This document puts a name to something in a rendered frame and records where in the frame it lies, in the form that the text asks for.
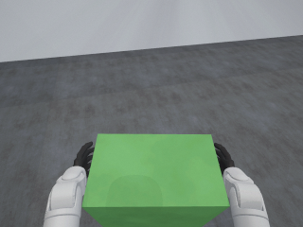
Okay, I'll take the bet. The carton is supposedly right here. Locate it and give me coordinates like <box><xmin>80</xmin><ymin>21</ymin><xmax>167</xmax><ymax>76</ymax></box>
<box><xmin>81</xmin><ymin>133</ymin><xmax>230</xmax><ymax>227</ymax></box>

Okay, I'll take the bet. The left robot hand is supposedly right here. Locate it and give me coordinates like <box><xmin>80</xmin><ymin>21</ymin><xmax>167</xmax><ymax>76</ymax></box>
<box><xmin>73</xmin><ymin>141</ymin><xmax>95</xmax><ymax>178</ymax></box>

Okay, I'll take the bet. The left robot forearm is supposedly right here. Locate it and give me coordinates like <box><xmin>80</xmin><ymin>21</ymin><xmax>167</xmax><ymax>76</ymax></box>
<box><xmin>43</xmin><ymin>166</ymin><xmax>87</xmax><ymax>227</ymax></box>

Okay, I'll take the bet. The right robot hand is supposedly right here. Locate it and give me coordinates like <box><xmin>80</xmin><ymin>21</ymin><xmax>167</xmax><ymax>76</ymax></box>
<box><xmin>214</xmin><ymin>143</ymin><xmax>235</xmax><ymax>177</ymax></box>

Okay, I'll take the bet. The right robot forearm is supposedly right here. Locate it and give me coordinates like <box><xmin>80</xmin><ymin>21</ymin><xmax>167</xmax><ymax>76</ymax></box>
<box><xmin>223</xmin><ymin>166</ymin><xmax>270</xmax><ymax>227</ymax></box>

